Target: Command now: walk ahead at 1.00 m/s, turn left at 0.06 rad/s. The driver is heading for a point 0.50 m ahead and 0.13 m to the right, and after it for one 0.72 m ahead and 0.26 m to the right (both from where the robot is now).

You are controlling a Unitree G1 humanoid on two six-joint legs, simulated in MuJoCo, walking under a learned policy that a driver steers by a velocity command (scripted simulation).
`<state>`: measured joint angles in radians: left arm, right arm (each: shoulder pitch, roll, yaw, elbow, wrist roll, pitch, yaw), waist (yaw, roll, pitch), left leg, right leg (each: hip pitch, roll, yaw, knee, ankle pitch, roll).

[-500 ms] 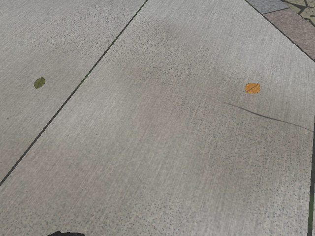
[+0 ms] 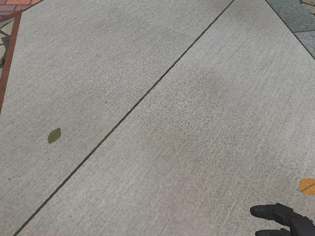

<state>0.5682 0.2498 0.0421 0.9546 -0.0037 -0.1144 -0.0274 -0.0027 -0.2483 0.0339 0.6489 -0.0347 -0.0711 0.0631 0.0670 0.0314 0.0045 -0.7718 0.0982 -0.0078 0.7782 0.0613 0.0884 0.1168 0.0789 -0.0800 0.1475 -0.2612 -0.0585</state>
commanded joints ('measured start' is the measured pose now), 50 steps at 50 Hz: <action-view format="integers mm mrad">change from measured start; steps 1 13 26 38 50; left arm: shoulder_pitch -57 -177 -4 -274 -326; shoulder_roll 175 76 138 205 214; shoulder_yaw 30 5 37 75 103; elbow -65 -139 -132 -260 -327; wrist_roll -11 20 56 24 22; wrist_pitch -33 55 77 105 163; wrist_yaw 1 0 -28 35 23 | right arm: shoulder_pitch -89 328 264 226 121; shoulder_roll -50 -87 -216 -77 -129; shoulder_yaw -6 -87 -115 -60 -64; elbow -53 175 166 -6 -50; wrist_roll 9 -10 59 -3 33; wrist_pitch -12 -51 -62 78 54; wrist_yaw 3 -63 -106 -114 -113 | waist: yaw -46 -74 159 -87 -43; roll -62 -1 64 35 -197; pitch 148 -32 -145 -149 -57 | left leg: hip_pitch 259 672 569 249 453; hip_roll -39 176 88 -49 -171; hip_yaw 91 -246 242 -73 -133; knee -170 -572 80 364 -268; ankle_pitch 142 -316 721 -408 -359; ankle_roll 19 64 -104 -174 -107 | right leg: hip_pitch -246 -736 -112 -428 -372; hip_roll -235 -210 37 -155 -68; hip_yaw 58 166 -80 453 709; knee -190 1182 509 239 280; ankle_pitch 547 39 414 820 239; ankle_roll -113 -46 -110 -245 -66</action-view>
